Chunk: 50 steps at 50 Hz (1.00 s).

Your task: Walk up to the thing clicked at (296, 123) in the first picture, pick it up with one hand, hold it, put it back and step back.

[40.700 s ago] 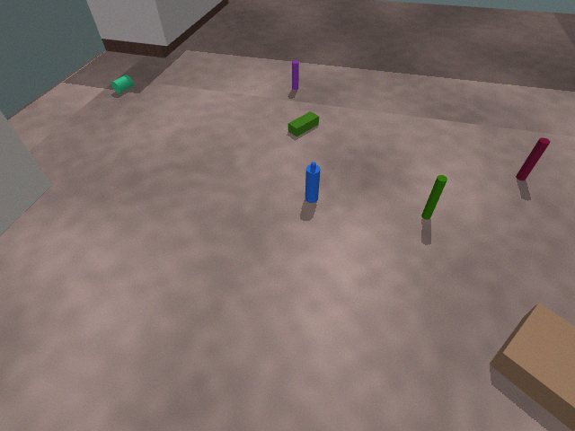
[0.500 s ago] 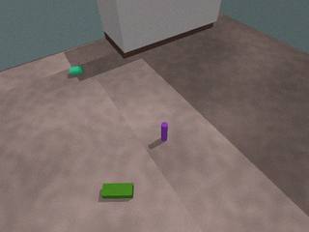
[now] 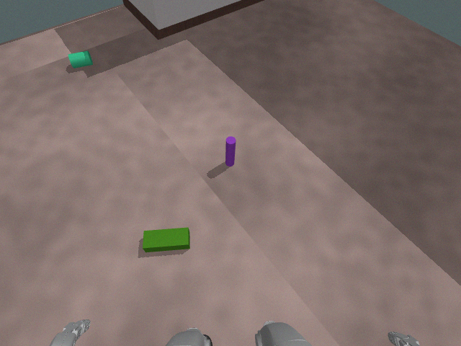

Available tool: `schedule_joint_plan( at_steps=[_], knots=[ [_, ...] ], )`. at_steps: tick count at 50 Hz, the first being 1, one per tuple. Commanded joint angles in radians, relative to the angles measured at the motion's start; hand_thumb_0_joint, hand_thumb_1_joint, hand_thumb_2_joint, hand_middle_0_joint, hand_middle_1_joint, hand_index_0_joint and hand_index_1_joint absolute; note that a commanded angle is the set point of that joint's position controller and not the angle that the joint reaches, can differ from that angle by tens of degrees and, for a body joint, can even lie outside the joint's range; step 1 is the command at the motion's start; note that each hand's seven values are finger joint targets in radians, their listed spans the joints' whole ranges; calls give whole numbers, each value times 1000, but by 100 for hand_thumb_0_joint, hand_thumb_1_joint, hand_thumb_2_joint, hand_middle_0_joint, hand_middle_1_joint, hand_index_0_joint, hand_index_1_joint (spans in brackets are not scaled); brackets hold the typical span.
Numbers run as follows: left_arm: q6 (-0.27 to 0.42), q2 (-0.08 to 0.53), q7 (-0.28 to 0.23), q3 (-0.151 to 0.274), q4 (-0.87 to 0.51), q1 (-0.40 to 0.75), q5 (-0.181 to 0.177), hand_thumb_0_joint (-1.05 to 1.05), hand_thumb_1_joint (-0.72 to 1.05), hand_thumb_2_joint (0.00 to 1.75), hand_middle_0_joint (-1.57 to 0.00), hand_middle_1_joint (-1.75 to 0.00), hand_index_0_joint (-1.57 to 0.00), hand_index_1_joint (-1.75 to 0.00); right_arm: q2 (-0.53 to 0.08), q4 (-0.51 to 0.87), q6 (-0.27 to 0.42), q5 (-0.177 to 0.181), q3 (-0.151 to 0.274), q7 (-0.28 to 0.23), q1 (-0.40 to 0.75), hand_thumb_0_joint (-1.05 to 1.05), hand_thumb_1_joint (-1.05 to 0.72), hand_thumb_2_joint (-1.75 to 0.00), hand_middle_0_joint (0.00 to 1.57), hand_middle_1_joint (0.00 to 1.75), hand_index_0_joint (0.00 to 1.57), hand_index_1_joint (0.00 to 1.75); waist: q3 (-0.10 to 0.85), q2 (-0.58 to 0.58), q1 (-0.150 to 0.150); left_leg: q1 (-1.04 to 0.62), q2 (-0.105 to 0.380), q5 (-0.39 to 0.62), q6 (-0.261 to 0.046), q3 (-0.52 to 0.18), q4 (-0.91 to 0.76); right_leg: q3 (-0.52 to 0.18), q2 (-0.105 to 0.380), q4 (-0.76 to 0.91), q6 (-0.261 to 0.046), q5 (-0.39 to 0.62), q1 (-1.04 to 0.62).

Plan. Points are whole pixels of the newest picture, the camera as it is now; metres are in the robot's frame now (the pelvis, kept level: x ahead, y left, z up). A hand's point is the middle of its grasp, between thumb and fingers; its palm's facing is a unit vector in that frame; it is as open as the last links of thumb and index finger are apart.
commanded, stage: step back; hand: left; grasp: from above
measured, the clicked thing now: (167, 239) +0.54 +0.27 -0.73
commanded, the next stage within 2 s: none
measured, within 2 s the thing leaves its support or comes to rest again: neither
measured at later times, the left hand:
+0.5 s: hand out of the picture +0.00 +0.26 -0.15, palm faces +0.04 -0.92 -0.39, open 7.4 cm
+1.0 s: hand out of the picture -0.23 +0.22 -0.14, palm faces -0.04 -0.91 -0.41, open 7.4 cm
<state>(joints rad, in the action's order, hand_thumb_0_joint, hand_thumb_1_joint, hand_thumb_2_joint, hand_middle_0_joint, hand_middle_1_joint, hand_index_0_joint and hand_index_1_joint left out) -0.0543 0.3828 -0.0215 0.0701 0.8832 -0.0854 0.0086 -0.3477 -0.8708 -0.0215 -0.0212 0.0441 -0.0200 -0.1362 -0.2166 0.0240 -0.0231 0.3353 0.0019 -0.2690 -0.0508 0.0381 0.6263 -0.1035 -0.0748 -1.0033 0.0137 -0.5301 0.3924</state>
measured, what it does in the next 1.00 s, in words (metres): walks backwards: right foot, then left foot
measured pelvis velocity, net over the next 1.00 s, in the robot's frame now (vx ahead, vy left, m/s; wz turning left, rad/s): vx -0.30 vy -0.05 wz -0.06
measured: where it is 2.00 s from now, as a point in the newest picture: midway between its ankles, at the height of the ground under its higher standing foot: outside the picture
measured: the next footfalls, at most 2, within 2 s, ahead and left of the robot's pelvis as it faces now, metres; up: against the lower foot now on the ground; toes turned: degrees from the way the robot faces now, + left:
right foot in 0.10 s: +0.00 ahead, -0.13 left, +0.00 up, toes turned +1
left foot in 0.42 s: -0.10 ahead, +0.09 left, +0.00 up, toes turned +0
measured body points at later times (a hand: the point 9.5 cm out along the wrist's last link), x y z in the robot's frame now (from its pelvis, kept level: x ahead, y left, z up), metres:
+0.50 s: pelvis -0.13 -0.01 -0.01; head -0.06 +0.01 +0.43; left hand -0.01 +0.31 -0.12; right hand -0.02 -0.32 -0.12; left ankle -0.14 +0.09 -0.73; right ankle -0.05 -0.13 -0.72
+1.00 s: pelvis -0.30 -0.05 -0.01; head -0.26 -0.07 +0.44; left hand -0.22 +0.26 -0.12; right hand -0.18 -0.37 -0.12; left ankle -0.19 +0.09 -0.69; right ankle -0.30 -0.17 -0.73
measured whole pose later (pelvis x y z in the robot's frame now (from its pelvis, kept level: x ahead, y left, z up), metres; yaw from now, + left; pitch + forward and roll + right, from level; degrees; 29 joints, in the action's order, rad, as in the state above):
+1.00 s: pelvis -0.30 -0.05 -0.01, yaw -3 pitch -3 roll +1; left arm -0.05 0.36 0.01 0.08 0.86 -0.24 0.04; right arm -0.40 -0.84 -0.07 -0.01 0.06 -0.02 -0.12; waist -0.15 -0.03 0.03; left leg 0.54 -0.04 -0.43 0.01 -0.10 0.93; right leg -0.03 0.00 -0.69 -0.02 -0.38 0.26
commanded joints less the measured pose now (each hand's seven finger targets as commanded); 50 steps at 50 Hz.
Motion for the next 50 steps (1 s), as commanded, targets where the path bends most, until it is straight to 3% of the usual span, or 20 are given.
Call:
schedule_joint_plan(
  at_steps=[1,5,6,7,8,11,17,21,22,23,24,25,29,37,44,45,46,47,48,50],
  knots=[
    [27,170,-1,56,-75,-78,8,0,90,90,-20,-30,-20,-30,-287,86,11,-4,76,-13,-19,0,-90,-90,20,30,20,30,307,-168,-2,-260,259,451,-187,-276,-103,42,45,210,-9,59,-20],
    [42,176,4,66,-34,-197,23,0,90,90,-20,-30,-20,-30,-267,93,-5,15,62,-4,25,0,-90,-90,20,30,20,30,328,-122,58,-53,190,226,-73,-209,-7,32,93,580,-68,339,-282],
    [50,259,4,87,-53,-165,36,0,90,90,-20,-30,-20,-30,-226,102,-5,24,52,-1,17,0,-90,-90,20,30,20,30,291,93,39,152,48,22,5,-146,135,-252,264,607,-143,405,-319],
    [45,347,7,102,-88,-101,23,0,90,90,-20,-30,-20,-30,-217,100,-11,27,55,-13,56,0,-90,-90,20,30,20,30,232,279,81,136,-105,-344,44,-84,392,-465,473,689,-337,483,-121],
    [52,317,5,97,-121,-54,30,0,90,90,-20,-30,-20,-30,-242,77,-16,20,64,-16,33,0,-90,-90,20,30,20,30,180,194,55,102,-85,-369,52,-200,546,-470,488,681,-349,559,-40],
    [49,228,-8,76,-147,30,19,0,90,90,-20,-30,-20,-30,-227,39,-9,34,51,-15,-46,0,-90,-90,20,30,20,30,176,102,0,134,-135,-233,62,-209,605,-156,305,584,-237,696,-100],
    [39,202,-16,67,-161,-103,28,0,90,90,-20,-30,-20,-30,-213,78,2,19,41,-15,-26,0,-90,-90,20,30,20,30,257,145,85,150,-75,-274,76,-124,277,-131,309,500,-245,812,-369],
    [25,232,-9,63,-188,-55,11,0,90,90,-20,-30,-20,-30,-208,42,13,5,53,-5,-123,0,-90,-90,20,30,20,30,309,156,25,-40,-46,-88,43,-40,-92,-109,289,416,-197,756,-305],
    [21,230,-5,57,-195,-38,6,0,90,90,-20,-30,-20,-30,-217,32,16,2,61,-3,-146,0,-90,-90,20,30,20,30,318,118,6,-124,-34,78,36,-49,-185,-91,269,387,-157,683,-235],
    [15,196,-3,47,-203,-45,4,0,90,90,-20,-30,-20,-30,-256,48,19,-16,75,-4,-131,0,-90,-90,20,30,20,30,311,36,4,-207,72,122,-9,-218,-234,-75,210,328,-101,510,-79],
    [15,151,-3,38,-206,-39,-1,0,90,90,-20,-30,-20,-30,-352,67,20,-23,93,2,-90,0,-90,-90,20,30,20,30,281,-201,2,-233,285,223,-115,-497,-297,23,20,169,-44,141,103],
    [14,200,-19,61,-205,20,6,0,90,90,-20,-30,-20,-30,-403,79,21,-17,102,7,-90,0,-90,-90,20,30,20,30,263,-212,-44,-92,390,379,-209,-572,-290,-54,-24,-34,-32,-139,54],
    [10,195,-17,66,-134,-97,-6,0,90,90,-20,-30,-20,-30,-268,99,27,-18,68,-8,49,0,-90,-90,20,30,20,30,200,-132,58,-122,238,445,-125,-292,-232,-112,-39,-263,-36,33,117],
    [18,176,-3,60,-135,-119,7,0,90,90,-20,-30,-20,-30,-264,109,23,-3,80,-13,-37,0,-90,-90,20,30,20,30,271,-171,-14,-324,273,457,-215,-255,-175,-40,9,-65,33,13,106],
    [25,167,17,69,-32,-322,11,0,90,90,-20,-30,-20,-30,-310,140,-15,-3,86,0,56,0,-90,-90,20,30,20,30,318,-218,67,-37,211,107,-100,-191,-130,130,57,530,-37,221,-273],
    [29,196,16,78,-34,-314,27,0,90,90,-20,-30,-20,-30,-273,139,-19,5,75,3,45,0,-90,-90,20,30,20,30,277,-132,65,78,151,-31,-45,-176,-66,41,95,577,-57,206,-289],
    [36,288,16,104,-61,-272,43,0,90,90,-20,-30,-20,-30,-201,152,-16,16,57,4,32,0,-90,-90,20,30,20,30,230,134,60,278,-36,-220,33,-127,142,-298,309,665,-133,101,-268],
    [28,404,13,121,-118,-176,43,0,90,90,-20,-30,-20,-30,-225,160,-20,13,71,-14,88,0,-90,-90,20,30,20,30,161,306,119,201,-102,-346,65,-152,407,-513,524,798,-313,33,54],
    [35,373,5,111,-148,-96,37,0,90,90,-20,-30,-20,-30,-266,148,-25,11,82,-13,82,0,-90,-90,20,30,20,30,86,222,77,148,-64,-304,75,-251,560,-494,538,815,-325,21,190],
    [43,263,-5,80,-165,40,35,0,90,90,-20,-30,-20,-30,-246,88,-16,21,73,-11,-38,0,-90,-90,20,30,20,30,100,83,-21,147,-122,-183,59,-224,600,-141,331,644,-209,352,86]
  ],
)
